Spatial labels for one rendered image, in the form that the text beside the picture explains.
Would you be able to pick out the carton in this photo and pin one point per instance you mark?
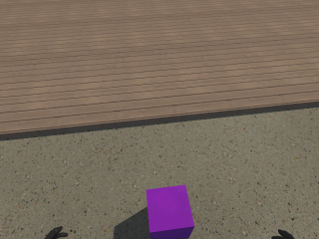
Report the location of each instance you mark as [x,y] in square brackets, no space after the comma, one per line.
[169,213]

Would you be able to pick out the right robot hand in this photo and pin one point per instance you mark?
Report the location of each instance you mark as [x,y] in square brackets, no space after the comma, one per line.
[284,235]

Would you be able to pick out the left robot hand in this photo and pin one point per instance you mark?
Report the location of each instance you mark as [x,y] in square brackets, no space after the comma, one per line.
[56,233]

